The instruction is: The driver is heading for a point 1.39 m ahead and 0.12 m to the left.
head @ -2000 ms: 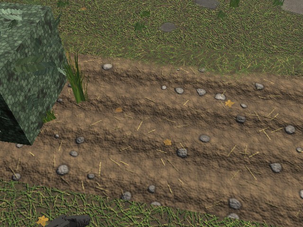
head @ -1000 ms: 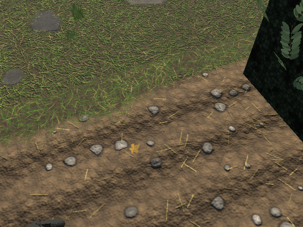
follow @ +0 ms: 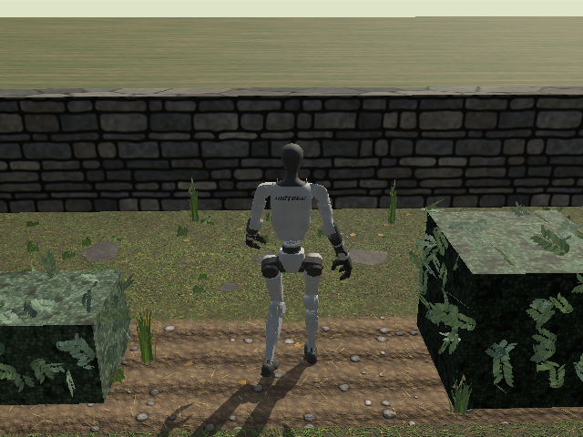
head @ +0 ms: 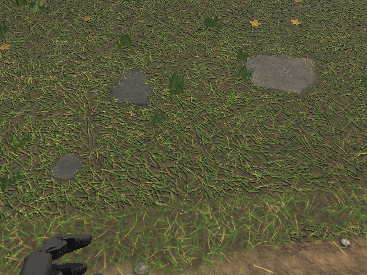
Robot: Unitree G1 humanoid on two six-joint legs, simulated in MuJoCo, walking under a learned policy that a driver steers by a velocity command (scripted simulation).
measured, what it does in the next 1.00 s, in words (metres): walks ahead, turning left: left foot, then right foot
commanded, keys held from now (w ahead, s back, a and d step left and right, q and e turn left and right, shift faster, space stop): q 0.48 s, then no key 0.52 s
